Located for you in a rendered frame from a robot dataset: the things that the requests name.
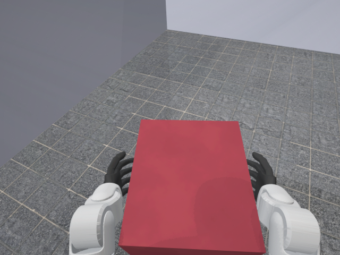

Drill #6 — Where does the carton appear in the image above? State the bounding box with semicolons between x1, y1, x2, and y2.
118;120;266;255

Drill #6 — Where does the right robot hand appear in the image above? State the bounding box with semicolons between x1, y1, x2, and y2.
246;152;276;202

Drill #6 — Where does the left robot forearm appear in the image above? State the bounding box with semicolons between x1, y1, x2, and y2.
69;183;124;255

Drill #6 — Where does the right robot forearm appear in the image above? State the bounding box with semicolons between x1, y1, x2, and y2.
257;184;321;255

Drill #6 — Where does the left robot hand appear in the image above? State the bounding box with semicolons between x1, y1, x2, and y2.
104;151;134;196

